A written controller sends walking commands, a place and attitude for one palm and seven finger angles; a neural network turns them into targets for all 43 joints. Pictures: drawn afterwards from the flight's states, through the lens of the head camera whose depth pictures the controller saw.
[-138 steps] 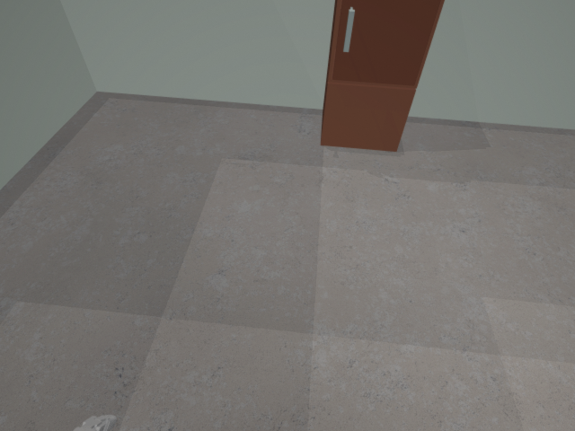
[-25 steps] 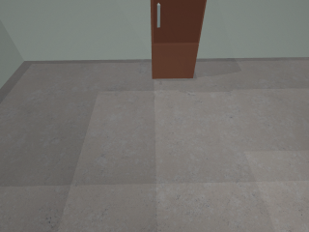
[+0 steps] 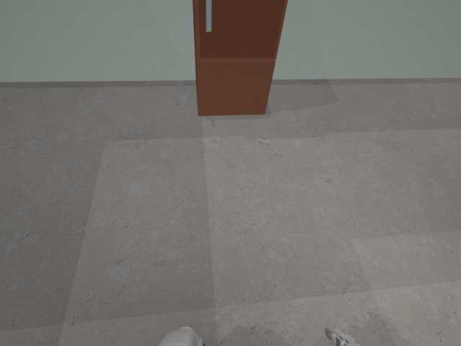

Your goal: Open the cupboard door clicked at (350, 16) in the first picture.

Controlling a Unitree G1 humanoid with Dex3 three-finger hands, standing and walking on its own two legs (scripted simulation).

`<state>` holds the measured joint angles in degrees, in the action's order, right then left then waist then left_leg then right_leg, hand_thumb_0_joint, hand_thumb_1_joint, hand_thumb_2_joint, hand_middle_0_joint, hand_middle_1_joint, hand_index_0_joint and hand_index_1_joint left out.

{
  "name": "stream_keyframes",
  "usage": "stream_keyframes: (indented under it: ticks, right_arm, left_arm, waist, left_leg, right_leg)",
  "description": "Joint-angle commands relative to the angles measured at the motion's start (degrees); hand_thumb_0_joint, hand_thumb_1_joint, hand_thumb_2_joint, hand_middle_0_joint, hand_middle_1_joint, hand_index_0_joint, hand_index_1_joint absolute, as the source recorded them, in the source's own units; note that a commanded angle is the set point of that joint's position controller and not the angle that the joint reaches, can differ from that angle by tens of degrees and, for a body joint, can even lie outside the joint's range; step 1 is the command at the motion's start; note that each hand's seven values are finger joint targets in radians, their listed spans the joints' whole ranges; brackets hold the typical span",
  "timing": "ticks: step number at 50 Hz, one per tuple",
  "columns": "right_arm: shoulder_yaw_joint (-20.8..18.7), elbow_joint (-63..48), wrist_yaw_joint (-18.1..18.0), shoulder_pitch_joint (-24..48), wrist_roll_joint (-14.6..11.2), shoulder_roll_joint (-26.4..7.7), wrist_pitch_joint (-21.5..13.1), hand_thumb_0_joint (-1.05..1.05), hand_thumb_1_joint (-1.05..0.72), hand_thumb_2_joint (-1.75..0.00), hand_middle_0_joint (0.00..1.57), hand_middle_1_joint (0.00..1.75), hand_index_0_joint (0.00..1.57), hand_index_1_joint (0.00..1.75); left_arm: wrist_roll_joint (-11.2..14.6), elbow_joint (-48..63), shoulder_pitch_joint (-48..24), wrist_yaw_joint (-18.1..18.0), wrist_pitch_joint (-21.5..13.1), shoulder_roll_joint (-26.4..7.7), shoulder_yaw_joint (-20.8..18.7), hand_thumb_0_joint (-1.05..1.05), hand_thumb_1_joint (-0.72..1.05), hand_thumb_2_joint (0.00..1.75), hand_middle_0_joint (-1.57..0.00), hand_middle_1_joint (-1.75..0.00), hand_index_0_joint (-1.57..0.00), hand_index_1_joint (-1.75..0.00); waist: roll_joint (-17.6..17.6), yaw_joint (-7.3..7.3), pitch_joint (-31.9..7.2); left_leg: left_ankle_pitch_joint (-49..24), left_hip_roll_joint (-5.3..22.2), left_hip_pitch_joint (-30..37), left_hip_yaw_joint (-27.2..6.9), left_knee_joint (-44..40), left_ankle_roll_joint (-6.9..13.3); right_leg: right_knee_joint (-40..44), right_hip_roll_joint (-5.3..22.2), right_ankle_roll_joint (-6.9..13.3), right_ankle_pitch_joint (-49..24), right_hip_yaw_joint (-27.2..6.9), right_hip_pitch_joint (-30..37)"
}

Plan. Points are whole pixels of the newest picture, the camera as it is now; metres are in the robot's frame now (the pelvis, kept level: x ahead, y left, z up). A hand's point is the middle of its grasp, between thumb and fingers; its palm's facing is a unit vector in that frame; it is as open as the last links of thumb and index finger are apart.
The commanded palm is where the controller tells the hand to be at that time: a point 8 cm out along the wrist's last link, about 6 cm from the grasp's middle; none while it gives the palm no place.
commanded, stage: walk to a spot facing it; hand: left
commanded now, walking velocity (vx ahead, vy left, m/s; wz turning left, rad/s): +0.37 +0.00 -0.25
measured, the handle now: (208, 10) +1.46 +0.24 -0.07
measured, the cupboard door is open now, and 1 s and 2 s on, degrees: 0 0 0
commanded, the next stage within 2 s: turn to face it in 1.30 s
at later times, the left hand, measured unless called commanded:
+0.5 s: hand (181, 239) +0.35 +0.15 -0.15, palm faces -0.22 -0.96 -0.15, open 7.3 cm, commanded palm none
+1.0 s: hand (190, 208) +0.45 +0.14 -0.16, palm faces -0.10 -0.98 -0.15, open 7.3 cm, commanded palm none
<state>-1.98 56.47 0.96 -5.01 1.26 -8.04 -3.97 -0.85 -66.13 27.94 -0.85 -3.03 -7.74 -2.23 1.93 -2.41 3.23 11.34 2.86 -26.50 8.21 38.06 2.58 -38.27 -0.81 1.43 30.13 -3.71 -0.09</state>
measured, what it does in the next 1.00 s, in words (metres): walks ahead: right foot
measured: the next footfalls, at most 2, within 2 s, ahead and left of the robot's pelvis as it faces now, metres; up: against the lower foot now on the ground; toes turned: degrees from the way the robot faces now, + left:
right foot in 0.56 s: +0.37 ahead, -0.13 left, +0.00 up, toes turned -19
left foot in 1.02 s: +0.62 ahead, +0.07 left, +0.00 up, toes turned +0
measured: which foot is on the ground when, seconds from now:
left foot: down 0.00-0.58, up 0.60-1.00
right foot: up 0.00-0.54, down 0.56-1.00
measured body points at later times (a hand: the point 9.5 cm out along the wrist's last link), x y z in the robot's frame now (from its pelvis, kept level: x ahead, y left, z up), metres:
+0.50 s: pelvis +0.22 +0.00 +0.02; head +0.25 +0.00 +0.47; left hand +0.36 +0.20 -0.13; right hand +0.05 -0.17 -0.12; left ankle +0.09 +0.09 -0.71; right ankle +0.32 -0.13 -0.69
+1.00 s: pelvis +0.46 -0.03 +0.02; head +0.47 -0.02 +0.47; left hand +0.45 +0.19 -0.15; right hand +0.50 -0.30 -0.12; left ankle +0.57 +0.07 -0.71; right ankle +0.33 -0.12 -0.71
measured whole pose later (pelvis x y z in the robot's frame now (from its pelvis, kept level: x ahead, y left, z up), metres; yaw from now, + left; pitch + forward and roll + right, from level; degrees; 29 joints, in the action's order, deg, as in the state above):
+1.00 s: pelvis +0.46 -0.03 +0.02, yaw -11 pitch +0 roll -2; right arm -3.7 58.0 1.3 -9.3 1.2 -11.8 -2.5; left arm -1.4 -64.2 21.6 0.2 -3.5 -9.6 -2.8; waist 0.4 -2.0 1.1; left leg 11.7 7.5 -24.9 8.0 35.4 -0.9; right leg -24.7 0.2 0.3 23.0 7.7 -1.4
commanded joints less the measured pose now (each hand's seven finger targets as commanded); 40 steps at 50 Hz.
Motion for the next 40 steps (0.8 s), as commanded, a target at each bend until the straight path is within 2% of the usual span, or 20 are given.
stream_keyframes:
  ticks: [1,2,3,5,8,14,20,22,25,26,27,28,29,30,31,33,34,36,39,40]
  right_arm:
    - [-3.3,3.44,-1.91,-19.29,-0.14,-13.04,0.12,0.0,-0.9,-0.9,0.2,0.3,0.2,0.3]
    - [-2.35,2.2,-1.96,-15.52,-0.25,-9.4,-0.25,0.0,-0.9,-0.9,0.2,0.3,0.2,0.3]
    - [-1.51,2.33,-1.95,-14.21,0.08,-6.97,-0.72,0.0,-0.9,-0.9,0.2,0.3,0.2,0.3]
    - [-0.89,3.22,-2.1,-14.23,0.07,-4.74,-1.62,0.0,-0.9,-0.9,0.2,0.3,0.2,0.3]
    - [-1.32,3.12,-2.24,-14.25,-0.1,-4.0,-2.11,0.0,-0.9,-0.9,0.2,0.3,0.2,0.3]
    - [-1.18,5.21,-2.48,-20.01,-0.45,-5.88,-2.3,0.0,-0.9,-0.9,0.2,0.3,0.2,0.3]
    - [-0.98,8.3,-2.7,-27.68,0.33,-6.38,-1.65,0.0,-0.9,-0.9,0.2,0.3,0.2,0.3]
    - [-0.88,9.36,-2.66,-29.58,0.52,-6.23,-1.25,0.0,-0.9,-0.9,0.2,0.3,0.2,0.3]
    - [-0.97,9.37,-2.79,-27.22,0.25,-7.89,-0.89,0.0,-0.9,-0.9,0.2,0.3,0.2,0.3]
    - [-1.14,9.05,-2.74,-25.85,0.0,-8.55,-0.8,0.0,-0.9,-0.9,0.2,0.3,0.2,0.3]
    - [-1.16,8.54,-2.31,-24.91,-0.43,-8.48,-0.8,0.0,-0.9,-0.9,0.2,0.3,0.2,0.3]
    - [-0.7,7.05,-1.74,-25.6,-1.13,-5.5,-1.04,0.0,-0.9,-0.9,0.2,0.3,0.2,0.3]
    - [-0.47,5.33,-1.91,-24.3,-1.3,-4.14,-1.19,0.0,-0.9,-0.9,0.2,0.3,0.2,0.3]
    - [-1.0,5.24,-2.01,-21.15,-1.34,-4.9,-0.87,0.0,-0.9,-0.9,0.2,0.3,0.2,0.3]
    - [-1.33,4.86,-1.48,-17.44,-0.92,-4.19,-0.6,0.0,-0.9,-0.9,0.2,0.3,0.2,0.3]
    - [-1.14,4.98,-1.57,-16.69,-0.24,-1.9,0.72,0.0,-0.9,-0.9,0.2,0.3,0.2,0.3]
    - [-1.08,5.79,-1.48,-19.12,0.05,-0.87,1.53,0.0,-0.9,-0.9,0.2,0.3,0.2,0.3]
    - [-1.35,5.74,-1.2,-21.05,0.36,-0.07,2.55,0.0,-0.9,-0.9,0.2,0.3,0.2,0.3]
    - [-1.38,3.72,-0.36,-17.47,0.21,-0.5,2.66,0.0,-0.9,-0.9,0.2,0.3,0.2,0.3]
    - [-1.41,2.74,-0.07,-14.51,0.17,-0.86,2.46,0.0,-0.9,-0.9,0.2,0.3,0.2,0.3]
  left_arm:
    - [0.05,5.49,-0.28,-0.3,-1.26,-4.9,-1.06,0.0,0.9,0.9,-0.2,-0.3,-0.2,-0.3]
    - [-0.14,6.04,-4.29,0.4,-0.99,-4.58,-1.0,0.0,0.9,0.9,-0.2,-0.3,-0.2,-0.3]
    - [-0.83,6.05,-5.47,0.96,-0.36,-3.92,-1.44,0.0,0.9,0.9,-0.2,-0.3,-0.2,-0.3]
    - [-1.19,5.76,-3.68,1.38,1.2,-2.14,-1.4,0.0,0.9,0.9,-0.2,-0.3,-0.2,-0.3]
    - [-1.4,6.62,-3.78,1.64,2.81,-1.52,-1.98,0.0,0.9,0.9,-0.2,-0.3,-0.2,-0.3]
    - [-1.3,10.57,-14.93,2.44,3.24,-3.3,-2.11,0.0,0.9,0.9,-0.2,-0.3,-0.2,-0.3]
    - [-0.94,13.52,-26.22,2.75,2.38,-2.6,-1.09,0.0,0.9,0.9,-0.2,-0.3,-0.2,-0.3]
    - [-0.86,13.94,-27.97,2.55,1.96,-2.57,-0.96,0.0,0.9,0.9,-0.2,-0.3,-0.2,-0.3]
    - [-0.88,11.85,-20.25,2.19,1.22,-3.95,-1.3,0.0,0.9,0.9,-0.2,-0.3,-0.2,-0.3]
    - [-1.03,9.61,-13.34,2.01,0.72,-5.14,-1.76,0.0,0.9,0.9,-0.2,-0.3,-0.2,-0.3]
    - [-1.36,6.97,-5.46,1.67,0.07,-7.7,-2.61,0.0,0.9,0.9,-0.2,-0.3,-0.2,-0.3]
    - [-1.32,5.17,2.0,0.93,-0.48,-13.63,-4.27,0.0,0.9,0.9,-0.2,-0.3,-0.2,-0.3]
    - [-0.07,4.13,4.41,0.56,-0.49,-16.96,-4.72,0.0,0.9,0.9,-0.2,-0.3,-0.2,-0.3]
    - [0.5,4.89,0.23,0.2,-0.16,-16.4,-4.75,0.0,0.9,0.9,-0.2,-0.3,-0.2,-0.3]
    - [0.45,6.04,-4.5,0.14,-0.51,-13.58,-3.82,0.0,0.9,0.9,-0.2,-0.3,-0.2,-0.3]
    - [0.17,6.59,-9.87,-0.09,-0.89,-8.42,-2.16,0.0,0.9,0.9,-0.2,-0.3,-0.2,-0.3]
    - [-0.11,6.7,-11.23,-0.13,-1.21,-7.17,-1.69,0.0,0.9,0.9,-0.2,-0.3,-0.2,-0.3]
    - [-0.66,6.98,-11.06,-0.17,-1.62,-5.67,-1.76,0.0,0.9,0.9,-0.2,-0.3,-0.2,-0.3]
    - [-0.52,6.57,-10.89,0.08,-2.0,-6.92,-1.71,0.0,0.9,0.9,-0.2,-0.3,-0.2,-0.3]
    - [-0.44,6.17,-10.02,0.22,-2.05,-7.23,-1.68,0.0,0.9,0.9,-0.2,-0.3,-0.2,-0.3]
  waist:
    - [-11.82,6.68,-8.24]
    - [-6.87,5.69,-1.25]
    - [-5.92,4.09,2.39]
    - [-6.13,1.7,2.34]
    - [-7.03,0.11,1.93]
    - [-5.77,2.26,4.14]
    - [-6.4,6.41,5.28]
    - [-7.66,6.93,5.57]
    - [-9.45,2.83,0.81]
    - [-8.35,-0.55,-3.22]
    - [-5.88,-4.04,-7.99]
    - [5.03,-6.51,-14.94]
    - [9.47,-4.89,-17.32]
    - [3.57,-4.28,-13.24]
    - [1.68,-3.17,-6.68]
    - [-3.14,1.44,0.59]
    - [-1.53,3.29,1.28]
    - [1.19,4.86,1.16]
    - [3.95,4.77,1.19]
    - [4.38,3.88,1.65]
  left_leg:
    - [7.65,23.69,29.75,-32.94,-24.93,7.57]
    - [6.51,22.02,21.09,-28.87,-25.74,7.69]
    - [4.03,19.51,15.2,-22.88,-26.42,6.09]
    - [-0.35,15.84,10.48,-13.75,-26.75,4.02]
    - [-0.39,13.82,9.12,-7.41,-29.29,3.35]
    - [-10.22,13.27,20.45,-3.57,-29.36,2.6]
    - [-22.91,14.14,29.67,-0.16,-26.49,3.63]
    - [-29.82,14.63,30.89,0.66,-24.45,3.52]
    - [-47.71,15.22,31.8,3.58,-14.28,3.1]
    - [-49.54,14.04,30.77,4.94,-6.18,1.91]
    - [-42.73,12.34,21.32,6.28,5.78,0.14]
    - [-14.34,6.28,5.16,8.19,23.26,-2.33]
    - [20.58,-0.86,-6.58,2.37,39.29,-3.62]
    - [17.86,2.49,-8.65,-4.66,43.14,-2.04]
    - [11.82,5.16,-9.41,-5.77,42.07,-2.18]
    - [7.34,7.68,-5.39,-6.96,36.15,-2.53]
    - [6.08,7.78,-3.53,-6.39,33.62,-2.98]
    - [4.94,7.76,-1.7,-5.09,28.37,-3.93]
    - [1.13,7.74,-2.6,-4.12,19.09,-4.83]
    - [0.29,7.69,-3.07,-3.7,15.45,-4.95]
  right_leg:
    - [-41.49,2.63,1.7,-4.99,-0.17,-33.71]
    - [-41.35,5.26,1.12,-8.78,1.02,-35.33]
    - [-39.37,6.49,0.74,-11.16,0.89,-33.43]
    - [-35.72,6.78,0.09,-13.59,1.66,-29.73]
    - [-32.65,7.49,-1.06,-19.18,2.26,-31.62]
    - [-21.83,8.37,-2.6,-25.14,4.61,-41.25]
    - [-4.55,6.39,-0.94,-22.01,10.35,-38.93]
    - [-1.33,4.87,0.39,-19.12,11.78,-36.42]
    - [2.93,1.13,3.04,-15.18,14.14,-24.72]
    - [6.2,-0.43,3.8,-17.28,14.85,-16.11]
    - [8.44,1.6,5.48,-21.98,11.96,-1.45]
    - [10.73,16.34,10.71,-24.58,-7.21,14.42]
    - [17.01,26.23,16.85,-34.56,-26.3,19.8]
    - [19.96,26.12,17.13,-27.22,-23.25,13.66]
    - [21.86,22.89,13.38,-26.05,-17.18,3.9]
    - [24.91,19.61,9.68,-24.24,-8.88,-10.79]
    - [26.21,17.93,8.5,-23.81,-4.67,-14.39]
    - [27.27,15.83,7.93,-22.3,-0.26,-18.12]
    - [28.26,14.08,8.09,-21.52,1.84,-17.07]
    - [28.14,13.95,8.1,-21.29,1.87,-16.11]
